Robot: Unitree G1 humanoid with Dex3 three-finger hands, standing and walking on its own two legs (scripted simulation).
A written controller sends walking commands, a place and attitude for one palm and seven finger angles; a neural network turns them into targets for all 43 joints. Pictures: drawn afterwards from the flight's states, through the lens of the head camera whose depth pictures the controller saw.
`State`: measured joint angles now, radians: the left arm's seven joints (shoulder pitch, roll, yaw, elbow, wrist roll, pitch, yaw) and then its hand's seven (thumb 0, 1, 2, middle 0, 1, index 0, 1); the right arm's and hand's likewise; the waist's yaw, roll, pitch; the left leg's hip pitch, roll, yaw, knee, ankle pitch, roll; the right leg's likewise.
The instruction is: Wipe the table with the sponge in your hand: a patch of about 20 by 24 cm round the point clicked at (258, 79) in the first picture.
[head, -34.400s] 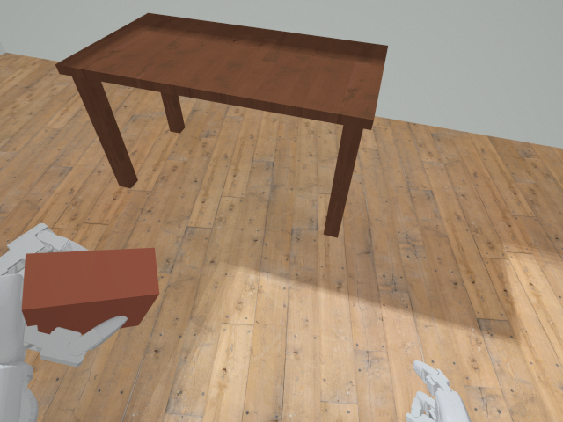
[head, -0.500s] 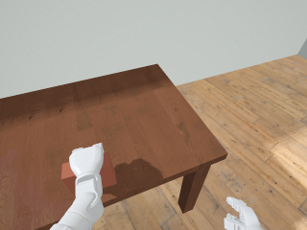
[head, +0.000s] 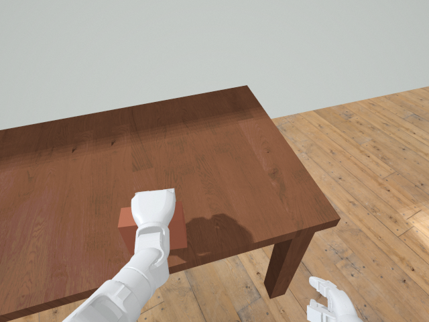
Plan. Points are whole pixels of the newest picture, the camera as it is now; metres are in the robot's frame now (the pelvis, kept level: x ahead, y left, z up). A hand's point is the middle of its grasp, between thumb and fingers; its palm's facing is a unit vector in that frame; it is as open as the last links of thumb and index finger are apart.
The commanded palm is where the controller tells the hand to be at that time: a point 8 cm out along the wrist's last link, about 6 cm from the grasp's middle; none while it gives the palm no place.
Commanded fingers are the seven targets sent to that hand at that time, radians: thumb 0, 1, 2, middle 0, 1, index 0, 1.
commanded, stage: slide across to the third lane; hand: left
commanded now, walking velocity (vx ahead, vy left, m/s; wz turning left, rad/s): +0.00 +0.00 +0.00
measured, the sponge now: (156, 232) +0.31 +0.19 -0.06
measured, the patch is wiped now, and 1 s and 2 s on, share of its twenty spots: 0.75 0.80 0.95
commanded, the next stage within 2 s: wipe forward along the third lane in 0.84 s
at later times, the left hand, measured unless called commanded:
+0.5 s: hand (184, 217) +0.34 +0.13 -0.02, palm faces -0.09 +0.00 -1.00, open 9.6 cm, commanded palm +0.30 +0.10 +0.02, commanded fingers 0.00 0.10 1.30 -1.20 -1.60 -1.20 -1.60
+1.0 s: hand (184, 218) +0.33 +0.13 -0.02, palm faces -0.11 -0.04 -0.99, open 9.6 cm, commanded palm +0.31 +0.11 +0.02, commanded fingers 0.00 0.10 1.30 -1.20 -1.60 -1.20 -1.60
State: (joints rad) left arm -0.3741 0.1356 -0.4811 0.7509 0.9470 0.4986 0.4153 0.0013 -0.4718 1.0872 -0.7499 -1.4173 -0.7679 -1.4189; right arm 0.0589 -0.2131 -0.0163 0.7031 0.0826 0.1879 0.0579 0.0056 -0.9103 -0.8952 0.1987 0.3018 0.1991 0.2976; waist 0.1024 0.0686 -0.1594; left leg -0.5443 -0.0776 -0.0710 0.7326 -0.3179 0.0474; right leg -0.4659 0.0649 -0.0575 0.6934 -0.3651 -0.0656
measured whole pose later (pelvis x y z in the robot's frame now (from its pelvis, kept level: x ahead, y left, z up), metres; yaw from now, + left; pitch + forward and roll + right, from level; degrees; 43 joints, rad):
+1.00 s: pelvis +0.01 -0.03 +0.01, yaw -3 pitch +8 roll +0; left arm -0.32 0.11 -0.38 0.78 0.94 0.51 0.46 0.00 -0.46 1.09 -0.73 -1.44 -0.75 -1.44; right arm 0.06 -0.22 -0.02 0.70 0.07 0.21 0.03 0.01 -0.91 -0.90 0.20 0.30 0.20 0.30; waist 0.05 0.04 -0.17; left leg -0.45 -0.02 -0.03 0.61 -0.29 0.01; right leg -0.40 0.12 0.00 0.59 -0.31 -0.11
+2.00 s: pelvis -0.05 -0.02 -0.03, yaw -5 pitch +18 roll -2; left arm -0.90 0.28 -0.11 1.33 0.96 0.43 0.46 0.02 -0.57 1.17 -0.82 -1.36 -0.83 -1.36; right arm 0.28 -0.26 -0.01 0.77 0.06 0.05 0.00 0.00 -0.91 -0.89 0.20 0.30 0.20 0.30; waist -0.12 0.06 -0.20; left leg -0.91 0.00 -0.04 0.90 -0.32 0.02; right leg -0.85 0.14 -0.04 0.84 -0.32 -0.10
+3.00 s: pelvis +0.00 +0.03 -0.02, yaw -6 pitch +22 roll -5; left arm -0.96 0.27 -0.15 1.32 0.96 0.46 0.51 -0.01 -0.51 1.15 -0.75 -1.44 -0.76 -1.44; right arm 0.31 -0.23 0.00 0.77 0.04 0.09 0.07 0.00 -0.91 -0.89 0.20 0.30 0.20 0.30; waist -0.13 0.05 -0.21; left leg -0.91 -0.02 -0.01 0.87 -0.35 0.08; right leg -0.82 0.12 0.00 0.77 -0.34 -0.03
